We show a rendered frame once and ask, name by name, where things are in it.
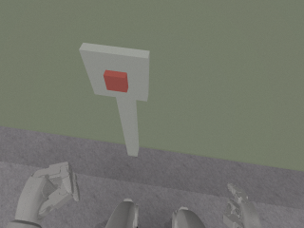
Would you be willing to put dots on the robot right hand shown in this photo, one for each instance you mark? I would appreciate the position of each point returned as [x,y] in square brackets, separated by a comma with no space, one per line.
[245,214]

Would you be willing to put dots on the panel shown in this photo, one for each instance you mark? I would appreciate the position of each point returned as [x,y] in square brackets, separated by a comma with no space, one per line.
[135,63]

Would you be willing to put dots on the button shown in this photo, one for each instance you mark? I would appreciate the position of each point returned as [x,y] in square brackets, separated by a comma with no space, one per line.
[116,80]

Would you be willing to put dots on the robot right shin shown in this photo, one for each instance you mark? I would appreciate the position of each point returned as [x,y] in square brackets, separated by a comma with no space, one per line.
[183,208]

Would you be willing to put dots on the robot left thigh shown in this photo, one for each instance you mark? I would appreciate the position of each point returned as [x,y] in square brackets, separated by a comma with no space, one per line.
[125,215]

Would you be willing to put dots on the robot left hand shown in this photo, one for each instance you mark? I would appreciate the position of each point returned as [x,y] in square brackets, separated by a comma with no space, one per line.
[33,205]

